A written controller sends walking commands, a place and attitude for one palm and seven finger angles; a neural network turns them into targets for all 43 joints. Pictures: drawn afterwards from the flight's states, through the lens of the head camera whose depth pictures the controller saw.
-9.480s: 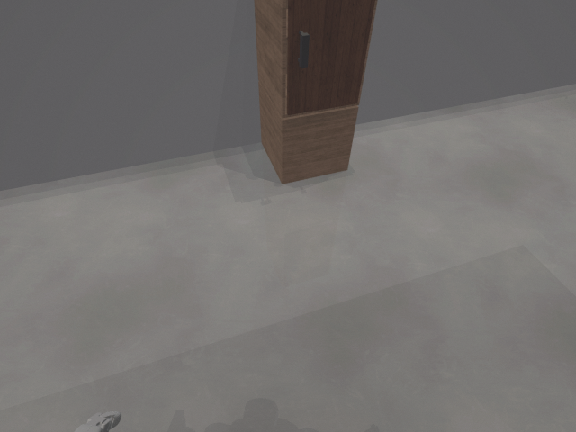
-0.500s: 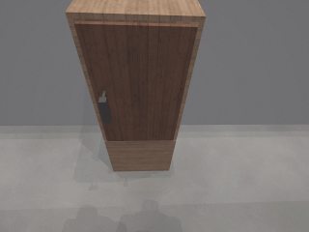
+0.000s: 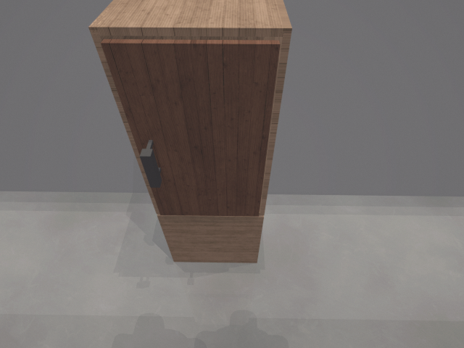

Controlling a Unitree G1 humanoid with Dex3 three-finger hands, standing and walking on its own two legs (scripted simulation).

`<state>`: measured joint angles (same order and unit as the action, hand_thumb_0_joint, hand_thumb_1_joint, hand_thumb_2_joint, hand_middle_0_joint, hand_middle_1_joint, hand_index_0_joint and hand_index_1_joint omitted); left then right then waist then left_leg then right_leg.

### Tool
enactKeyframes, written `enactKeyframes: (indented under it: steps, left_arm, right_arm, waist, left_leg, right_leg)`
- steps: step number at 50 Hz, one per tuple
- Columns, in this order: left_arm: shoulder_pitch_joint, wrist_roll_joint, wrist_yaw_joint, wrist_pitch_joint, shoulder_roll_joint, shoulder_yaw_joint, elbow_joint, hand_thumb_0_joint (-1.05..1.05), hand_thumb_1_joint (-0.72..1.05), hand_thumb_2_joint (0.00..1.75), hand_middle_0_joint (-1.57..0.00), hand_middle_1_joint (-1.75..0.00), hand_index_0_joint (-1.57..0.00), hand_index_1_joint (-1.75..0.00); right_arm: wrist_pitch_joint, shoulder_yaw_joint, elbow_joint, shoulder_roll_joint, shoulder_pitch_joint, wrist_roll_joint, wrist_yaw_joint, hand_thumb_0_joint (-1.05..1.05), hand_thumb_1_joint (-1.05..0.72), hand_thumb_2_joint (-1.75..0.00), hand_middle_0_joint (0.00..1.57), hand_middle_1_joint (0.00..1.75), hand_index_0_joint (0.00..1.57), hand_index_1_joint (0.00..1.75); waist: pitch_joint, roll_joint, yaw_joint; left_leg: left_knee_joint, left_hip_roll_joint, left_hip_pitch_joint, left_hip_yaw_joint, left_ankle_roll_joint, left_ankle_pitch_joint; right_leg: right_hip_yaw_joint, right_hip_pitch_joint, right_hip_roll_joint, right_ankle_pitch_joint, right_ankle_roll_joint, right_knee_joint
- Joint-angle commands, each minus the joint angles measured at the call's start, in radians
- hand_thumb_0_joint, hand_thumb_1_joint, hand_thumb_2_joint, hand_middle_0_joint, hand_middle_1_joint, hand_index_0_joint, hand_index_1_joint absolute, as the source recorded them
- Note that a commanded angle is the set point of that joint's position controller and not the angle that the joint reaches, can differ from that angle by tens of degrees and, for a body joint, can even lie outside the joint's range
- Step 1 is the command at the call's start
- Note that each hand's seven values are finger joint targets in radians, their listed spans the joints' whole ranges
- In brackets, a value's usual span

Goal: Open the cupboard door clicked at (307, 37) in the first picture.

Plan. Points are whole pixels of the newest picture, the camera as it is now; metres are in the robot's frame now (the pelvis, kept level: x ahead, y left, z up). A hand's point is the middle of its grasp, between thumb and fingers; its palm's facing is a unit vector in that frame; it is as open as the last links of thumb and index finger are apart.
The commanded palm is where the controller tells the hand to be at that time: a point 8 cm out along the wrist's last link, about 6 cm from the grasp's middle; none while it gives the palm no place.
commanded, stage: come to a stop and stand still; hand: left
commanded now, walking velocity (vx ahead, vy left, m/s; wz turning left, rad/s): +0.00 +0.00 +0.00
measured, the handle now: (153, 163) +0.56 +0.24 -0.06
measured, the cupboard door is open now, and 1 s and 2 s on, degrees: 0 0 0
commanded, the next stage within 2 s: look again from close up in 0.04 s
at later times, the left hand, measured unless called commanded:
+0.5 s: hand out of the picture +0.01 +0.22 -0.18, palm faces +0.02 -0.98 -0.20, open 7.4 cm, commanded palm none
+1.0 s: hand (105, 284) +0.23 +0.24 -0.01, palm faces +0.18 -0.98 -0.09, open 7.8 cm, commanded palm +0.12 +0.30 -0.07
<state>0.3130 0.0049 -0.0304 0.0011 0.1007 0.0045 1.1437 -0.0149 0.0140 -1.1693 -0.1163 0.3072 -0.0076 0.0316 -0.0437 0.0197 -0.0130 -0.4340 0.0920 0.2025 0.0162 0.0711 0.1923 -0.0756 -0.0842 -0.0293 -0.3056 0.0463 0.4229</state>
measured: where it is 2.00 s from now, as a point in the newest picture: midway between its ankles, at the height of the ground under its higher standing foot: outside the picture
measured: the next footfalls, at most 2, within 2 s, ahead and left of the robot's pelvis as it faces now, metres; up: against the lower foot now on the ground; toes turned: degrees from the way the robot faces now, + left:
none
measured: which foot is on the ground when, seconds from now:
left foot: down 0.00-1.00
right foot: down 0.00-1.00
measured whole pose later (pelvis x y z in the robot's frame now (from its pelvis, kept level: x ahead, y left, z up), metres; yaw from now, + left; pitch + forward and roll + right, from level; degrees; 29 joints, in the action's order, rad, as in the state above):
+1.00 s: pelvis -0.02 +0.04 -0.03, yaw +0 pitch +7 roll +0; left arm 0.27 -0.16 0.02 -0.29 0.18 0.15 0.23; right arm 0.23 0.03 -0.77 -0.21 0.26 0.01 0.04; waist 0.10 0.01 -0.05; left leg -0.73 -0.01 0.52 0.07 -0.04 0.32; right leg -0.04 -0.45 0.04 -0.42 -0.01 0.75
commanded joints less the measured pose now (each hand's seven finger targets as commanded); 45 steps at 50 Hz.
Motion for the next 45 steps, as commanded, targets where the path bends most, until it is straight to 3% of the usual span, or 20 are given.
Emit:
enactKeyframes:
  steps: [1, 6, 7, 8, 10, 11, 13, 15, 17, 18, 22, 29, 37, 38, 39, 40, 41, 42, 43, 45]
  left_arm:
    - [0.062, 0.0, -0.013, -0.013, 0.114, 0.02, -0.025, 0.0, 0.9, 0.9, -0.2, -0.3, -0.2, -0.3]
    - [0.083, 0.002, -0.014, -0.014, 0.104, 0.02, -0.017, 0.0, 0.9, 0.9, -0.2, -0.3, -0.2, -0.3]
    - [0.183, 0.021, -0.049, -0.056, 0.143, 0.024, 0.005, 0.0, 0.9, 0.9, -0.2, -0.3, -0.2, -0.3]
    - [0.157, 0.025, -0.046, -0.07, 0.168, 0.025, -0.041, 0.0, 0.9, 0.9, -0.2, -0.3, -0.2, -0.3]
    - [0.13, 0.027, -0.038, -0.069, 0.155, 0.024, -0.059, 0.0, 0.9, 0.9, -0.2, -0.3, -0.2, -0.3]
    - [0.114, 0.027, -0.036, -0.069, 0.157, 0.029, -0.078, 0.0, 0.9, 0.9, -0.2, -0.3, -0.2, -0.3]
    - [0.09, 0.019, -0.036, -0.058, 0.142, 0.02, -0.094, 0.0, 0.9, 0.9, -0.2, -0.3, -0.2, -0.3]
    - [0.107, 0.011, -0.034, -0.04, 0.099, 0.01, -0.101, 0.0, 0.9, 0.9, -0.2, -0.3, -0.2, -0.3]
    - [0.105, 0.014, -0.03, -0.023, 0.095, 0.009, -0.097, 0.0, 0.9, 0.9, -0.2, -0.3, -0.2, -0.3]
    - [0.104, 0.015, -0.027, -0.017, 0.106, 0.008, -0.095, 0.0, 0.9, 0.9, -0.2, -0.3, -0.2, -0.3]
    - [0.087, 0.018, -0.014, -0.012, 0.124, 0.003, -0.099, 0.0, 0.9, 0.9, -0.2, -0.3, -0.2, -0.3]
    - [0.061, 0.016, -0.006, -0.009, 0.149, 0.003, -0.11, 0.0, 0.9, 0.9, -0.2, -0.3, -0.2, -0.3]
    - [0.053, 0.012, -0.007, -0.015, 0.166, 0.003, -0.091, 0.0, 0.9, 0.9, -0.2, -0.3, -0.2, -0.3]
    - [0.072, 0.023, -0.044, -0.027, 0.17, -0.006, -0.079, 0.0, 0.9, 0.9, -0.2, -0.3, -0.2, -0.3]
    - [-0.648, -0.153, -0.056, -0.226, 0.435, 0.178, -1.635, 0.0, 0.88, 0.89, -0.2, -0.32, -0.2, -0.32]
    - [-0.177, -0.081, -0.084, -0.172, 0.355, 0.138, -1.377, 0.0, 0.85, 0.88, -0.2, -0.33, -0.2, -0.33]
    - [-0.156, -0.091, -0.131, -0.124, 0.292, 0.101, -1.289, 0.0, 0.83, 0.87, -0.21, -0.34, -0.21, -0.34]
    - [0.162, -0.12, -0.115, -0.034, 0.013, -0.031, -1.019, 0.0, 0.81, 0.86, -0.21, -0.36, -0.21, -0.36]
    - [-0.021, -0.163, -0.092, -0.075, 0.057, -0.003, -1.208, 0.0, 0.78, 0.85, -0.21, -0.37, -0.21, -0.37]
    - [-0.003, -0.143, -0.051, -0.176, 0.159, 0.127, -1.086, 0.0, 0.74, 0.83, -0.21, -0.4, -0.21, -0.4]
  right_arm:
    - [0.012, 0.014, 0.018, -0.073, 0.049, -0.001, 0.012, 0.0, -0.9, -0.9, 0.2, 0.3, 0.2, 0.3]
    - [0.015, 0.014, 0.024, -0.078, 0.028, 0.0, 0.016, 0.0, -0.9, -0.9, 0.2, 0.3, 0.2, 0.3]
    - [0.037, 0.01, 0.114, -0.102, -0.115, 0.005, 0.002, 0.0, -0.9, -0.9, 0.2, 0.3, 0.2, 0.3]
    - [0.026, 0.009, 0.156, -0.056, -0.049, -0.001, -0.004, 0.0, -0.9, -0.9, 0.2, 0.3, 0.2, 0.3]
    - [0.027, 0.01, 0.151, -0.05, -0.032, 0.003, -0.008, 0.0, -0.9, -0.9, 0.2, 0.3, 0.2, 0.3]
    - [0.03, 0.008, 0.159, -0.051, -0.018, 0.002, -0.012, 0.0, -0.9, -0.9, 0.2, 0.3, 0.2, 0.3]
    - [0.04, 0.005, 0.152, -0.067, 0.031, 0.001, -0.01, 0.0, -0.9, -0.9, 0.2, 0.3, 0.2, 0.3]
    - [0.049, 0.01, 0.148, -0.129, 0.052, -0.004, -0.001, 0.0, -0.9, -0.9, 0.2, 0.3, 0.2, 0.3]
    - [0.049, 0.006, 0.146, -0.139, 0.028, -0.008, 0.004, 0.0, -0.9, -0.9, 0.2, 0.3, 0.2, 0.3]
    - [0.044, 0.004, 0.151, -0.141, 0.008, -0.007, 0.005, 0.0, -0.9, -0.9, 0.2, 0.3, 0.2, 0.3]
    - [0.04, -0.001, 0.174, -0.142, -0.015, -0.007, -0.002, 0.0, -0.9, -0.9, 0.2, 0.3, 0.2, 0.3]
    - [0.046, 0.0, 0.167, -0.171, -0.013, -0.008, -0.004, 0.0, -0.9, -0.9, 0.2, 0.3, 0.2, 0.3]
    - [0.054, -0.007, 0.132, -0.165, 0.005, -0.004, -0.001, 0.0, -0.9, -0.9, 0.2, 0.3, 0.2, 0.3]
    - [0.048, -0.003, 0.187, -0.21, -0.043, 0.007, -0.01, 0.0, -0.9, -0.9, 0.2, 0.3, 0.2, 0.3]
    - [0.191, 0.046, 0.516, -0.336, -0.002, 0.053, 0.024, 0.0, -0.9, -0.9, 0.2, 0.3, 0.2, 0.3]
    - [0.29, -0.007, 0.45, -0.238, -0.088, 0.047, 0.055, 0.0, -0.9, -0.9, 0.2, 0.3, 0.2, 0.3]
    - [0.322, 0.012, 0.374, -0.22, -0.083, 0.049, 0.062, 0.0, -0.9, -0.9, 0.2, 0.3, 0.2, 0.3]
    - [0.313, 0.019, 0.359, -0.191, -0.05, 0.056, 0.049, 0.0, -0.9, -0.9, 0.2, 0.3, 0.2, 0.3]
    - [0.314, 0.034, 0.443, -0.231, -0.063, 0.056, 0.043, 0.0, -0.9, -0.9, 0.2, 0.3, 0.2, 0.3]
    - [0.318, 0.055, 0.484, -0.258, -0.09, 0.028, 0.042, 0.0, -0.9, -0.9, 0.2, 0.3, 0.2, 0.3]
  waist:
    - [-0.054, -0.047, 0.004]
    - [-0.048, -0.021, 0.007]
    - [-0.07, -0.124, 0.072]
    - [-0.017, -0.125, -0.001]
    - [0.029, -0.109, -0.002]
    - [0.08, -0.062, -0.001]
    - [0.106, -0.085, -0.021]
    - [0.084, -0.002, -0.003]
    - [0.001, 0.128, 0.015]
    - [-0.047, 0.121, 0.023]
    - [-0.105, 0.02, 0.026]
    - [-0.027, 0.01, 0.026]
    - [0.028, -0.025, 0.024]
    - [-0.053, -0.032, 0.025]
    - [0.452, 0.144, -0.097]
    - [0.451, 0.279, 0.011]
    - [0.371, 0.218, -0.02]
    - [0.192, 0.097, -0.034]
    - [0.105, 0.068, -0.03]
    - [0.044, -0.074, -0.035]
  left_leg:
    - [0.017, 0.015, -0.06, -0.001, -0.05, -0.142]
    - [0.016, 0.021, -0.081, -0.004, -0.055, -0.168]
    - [-0.26, -0.006, 0.099, 0.042, -0.035, -0.03]
    - [-0.312, -0.047, 0.158, -0.015, -0.067, 0.154]
    - [-0.287, -0.029, 0.162, 0.013, -0.078, 0.18]
    - [-0.228, -0.042, 0.121, 0.032, -0.078, 0.155]
    - [-0.068, -0.045, 0.009, 0.022, -0.084, -0.011]
    - [-0.064, 0.042, -0.035, -0.058, -0.12, -0.261]
    - [-0.017, 0.068, 0.016, -0.099, -0.15, -0.286]
    - [0.007, 0.064, 0.058, -0.111, -0.158, -0.224]
    - [0.073, 0.025, 0.12, -0.109, -0.143, 0.039]
    - [0.117, 0.032, 0.054, -0.121, -0.146, 0.049]
    - [0.055, 0.017, -0.016, -0.07, -0.137, -0.177]
    - [-0.085, 0.038, 0.039, -0.067, -0.102, -0.314]
    - [-0.022, -0.057, -0.275, -0.069, -0.067, -0.404]
    - [0.014, 0.005, -0.381, -0.079, -0.055, -0.538]
    - [0.035, -0.014, -0.244, -0.077, -0.021, -0.418]
    - [0.058, -0.012, -0.139, -0.098, -0.04, -0.312]
    - [0.021, -0.026, -0.031, -0.1, -0.054, -0.2]
    - [-0.097, -0.074, 0.147, -0.078, -0.07, 0.014]
  right_leg:
    - [0.105, -0.133, 0.143, 0.223, -0.012, -0.131]
    - [0.097, -0.127, 0.138, 0.267, -0.016, -0.117]
    - [0.239, -0.108, 0.227, 0.891, -0.11, -0.119]
    - [0.204, -0.033, 0.266, 1.04, -0.086, -0.048]
    - [0.158, 0.0, 0.241, 0.89, 0.03, -0.025]
    - [0.118, 0.038, 0.218, 0.877, 0.046, 0.012]
    - [0.097, -0.012, 0.17, 0.645, 0.032, 0.074]
    - [0.082, -0.107, 0.107, 0.292, -0.004, 0.069]
    - [0.053, -0.129, 0.08, 0.067, -0.016, 0.059]
    - [0.052, -0.136, 0.073, 0.015, -0.017, 0.047]
    - [0.076, -0.148, 0.088, 0.009, -0.015, 0.009]
    - [0.065, -0.132, 0.102, 0.023, -0.026, 0.015]
    - [0.082, -0.095, 0.127, 0.139, -0.03, -0.001]
    - [0.119, -0.17, 0.143, 0.2, -0.036, -0.034]
    - [-0.004, -0.176, 0.044, 0.336, -0.012, 0.075]
    - [0.009, -0.234, 0.034, 0.125, -0.005, 0.194]
    - [-0.005, -0.289, 0.028, 0.016, -0.018, 0.223]
    - [-0.018, -0.364, 0.033, -0.044, -0.028, 0.23]
    - [-0.018, -0.344, 0.04, -0.015, -0.03, 0.196]
    - [-0.038, -0.403, 0.029, 0.005, -0.025, 0.131]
